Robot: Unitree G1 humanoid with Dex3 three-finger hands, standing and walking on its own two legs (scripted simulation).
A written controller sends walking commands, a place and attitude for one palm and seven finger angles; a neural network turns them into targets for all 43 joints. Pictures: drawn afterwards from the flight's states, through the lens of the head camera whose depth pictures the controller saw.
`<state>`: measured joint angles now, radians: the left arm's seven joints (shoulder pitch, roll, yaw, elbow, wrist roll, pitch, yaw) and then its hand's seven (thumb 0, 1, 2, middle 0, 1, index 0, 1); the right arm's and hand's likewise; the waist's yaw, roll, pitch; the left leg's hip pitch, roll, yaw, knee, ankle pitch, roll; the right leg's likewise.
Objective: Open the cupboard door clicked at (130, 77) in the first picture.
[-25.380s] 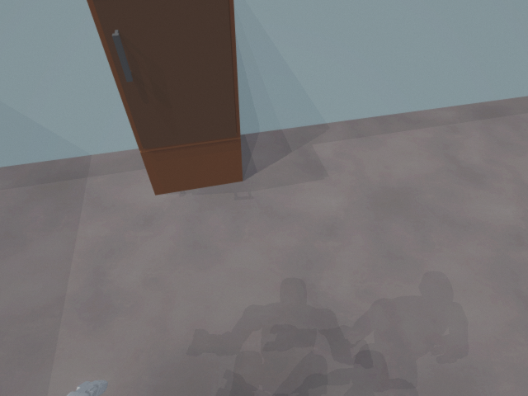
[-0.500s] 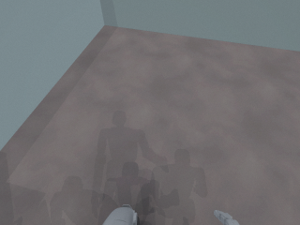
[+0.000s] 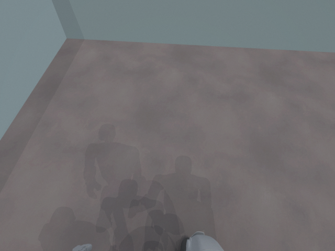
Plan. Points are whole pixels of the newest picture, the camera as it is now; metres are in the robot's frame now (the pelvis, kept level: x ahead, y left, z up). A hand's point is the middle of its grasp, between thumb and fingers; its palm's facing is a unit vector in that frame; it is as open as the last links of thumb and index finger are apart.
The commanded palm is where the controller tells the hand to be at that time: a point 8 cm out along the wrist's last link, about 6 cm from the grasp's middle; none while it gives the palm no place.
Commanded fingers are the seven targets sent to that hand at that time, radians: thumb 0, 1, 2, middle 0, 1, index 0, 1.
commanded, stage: turn to face it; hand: left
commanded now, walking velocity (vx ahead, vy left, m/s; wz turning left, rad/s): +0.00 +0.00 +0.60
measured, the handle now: out of the picture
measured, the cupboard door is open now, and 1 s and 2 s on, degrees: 45 45 45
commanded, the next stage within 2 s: none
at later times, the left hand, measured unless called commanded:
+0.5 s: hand out of the picture +0.14 +0.22 -0.19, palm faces +0.32 -0.93 -0.17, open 7.3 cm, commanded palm none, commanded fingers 0.00 0.90 0.90 -0.20 -0.30 -0.20 -0.30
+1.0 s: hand out of the picture +0.10 +0.15 -0.14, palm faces +0.54 -0.78 -0.31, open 7.4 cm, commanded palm none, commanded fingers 0.00 0.90 0.90 -0.20 -0.30 -0.20 -0.30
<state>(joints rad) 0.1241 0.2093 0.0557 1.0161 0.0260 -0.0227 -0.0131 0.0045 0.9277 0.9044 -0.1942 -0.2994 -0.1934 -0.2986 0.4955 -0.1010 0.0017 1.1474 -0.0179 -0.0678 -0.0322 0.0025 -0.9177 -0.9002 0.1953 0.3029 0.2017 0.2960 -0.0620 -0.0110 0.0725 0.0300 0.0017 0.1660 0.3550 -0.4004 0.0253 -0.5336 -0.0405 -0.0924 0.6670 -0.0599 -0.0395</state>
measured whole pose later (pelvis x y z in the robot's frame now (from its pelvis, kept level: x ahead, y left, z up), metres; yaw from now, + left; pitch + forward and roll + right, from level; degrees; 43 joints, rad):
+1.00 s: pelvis +0.16 -0.06 +0.01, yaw +35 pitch +2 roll +3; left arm 0.21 0.18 0.04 0.90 0.02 0.01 0.02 0.00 0.91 0.90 -0.20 -0.30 -0.20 -0.30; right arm 0.16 -0.27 -0.10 0.94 -0.02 0.08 0.02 0.01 -0.91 -0.90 0.20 0.30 0.20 0.30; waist -0.02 0.04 0.10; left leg -0.56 -0.01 -0.01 1.13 -0.43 -0.06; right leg -0.24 -0.08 -0.11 0.54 -0.34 -0.02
